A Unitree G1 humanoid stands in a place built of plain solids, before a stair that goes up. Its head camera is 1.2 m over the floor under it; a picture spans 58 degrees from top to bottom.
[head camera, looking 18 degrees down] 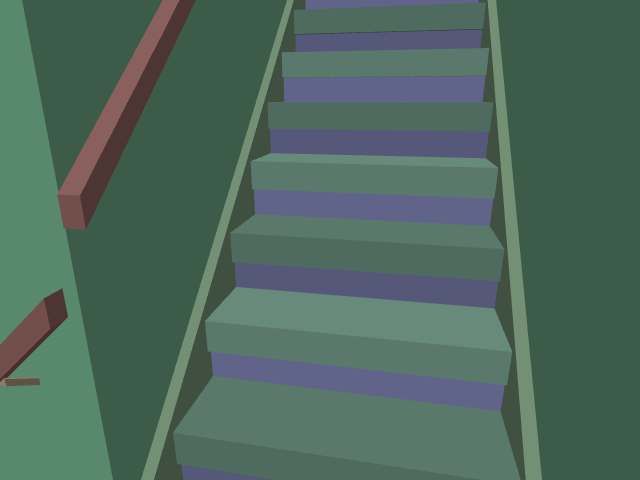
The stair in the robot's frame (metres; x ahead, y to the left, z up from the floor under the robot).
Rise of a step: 0.20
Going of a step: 0.22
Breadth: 0.83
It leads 11 degrees to the right of straight ahead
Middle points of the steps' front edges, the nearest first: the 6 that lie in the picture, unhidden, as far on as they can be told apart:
0.81 -0.03 0.40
1.03 -0.08 0.59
1.25 -0.12 0.79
1.46 -0.16 0.99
1.68 -0.20 1.19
1.90 -0.25 1.39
